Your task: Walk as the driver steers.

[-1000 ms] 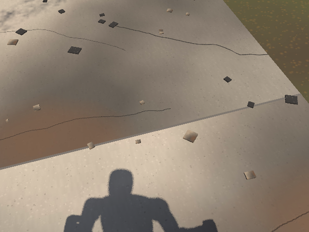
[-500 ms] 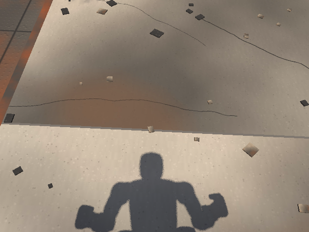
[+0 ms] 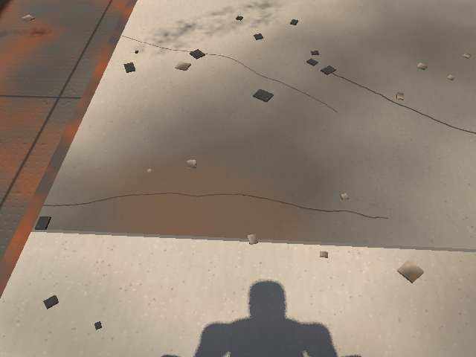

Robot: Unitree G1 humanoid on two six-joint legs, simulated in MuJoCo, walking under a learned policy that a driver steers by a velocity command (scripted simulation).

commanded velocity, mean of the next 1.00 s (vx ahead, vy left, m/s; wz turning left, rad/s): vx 0.41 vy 0.00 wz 0.01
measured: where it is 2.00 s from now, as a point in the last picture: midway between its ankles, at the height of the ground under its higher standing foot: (252, 234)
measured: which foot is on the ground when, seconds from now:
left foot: down 0.00-0.62, up 0.64-1.00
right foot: down 0.00-0.18, up 0.20-0.58, down 0.60-1.00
